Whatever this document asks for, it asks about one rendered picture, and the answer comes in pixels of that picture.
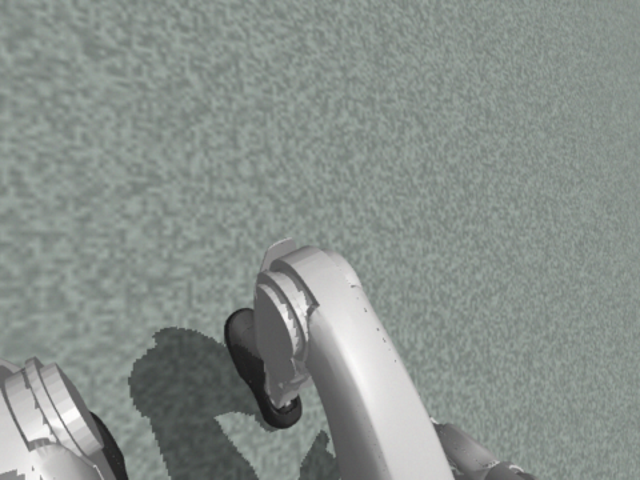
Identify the right robot arm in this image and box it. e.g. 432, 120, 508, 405
484, 461, 540, 480

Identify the right robot foot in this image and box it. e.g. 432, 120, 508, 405
225, 308, 302, 429

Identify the left robot foot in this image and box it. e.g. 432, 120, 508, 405
89, 411, 129, 480

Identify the right robot hand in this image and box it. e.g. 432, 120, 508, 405
429, 416, 501, 480

